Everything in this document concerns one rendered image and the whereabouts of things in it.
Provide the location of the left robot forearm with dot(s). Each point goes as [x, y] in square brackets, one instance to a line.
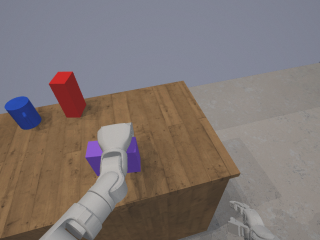
[85, 218]

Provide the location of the right robot hand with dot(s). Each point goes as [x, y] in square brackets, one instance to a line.
[250, 218]

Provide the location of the left robot hand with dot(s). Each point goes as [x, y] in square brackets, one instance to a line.
[115, 136]

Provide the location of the sponge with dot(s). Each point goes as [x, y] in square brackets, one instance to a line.
[94, 152]

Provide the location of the right robot forearm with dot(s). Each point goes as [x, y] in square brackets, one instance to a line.
[259, 232]

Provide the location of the robot left upper arm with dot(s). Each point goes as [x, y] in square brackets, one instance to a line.
[61, 234]

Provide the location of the table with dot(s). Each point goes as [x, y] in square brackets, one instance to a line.
[184, 167]

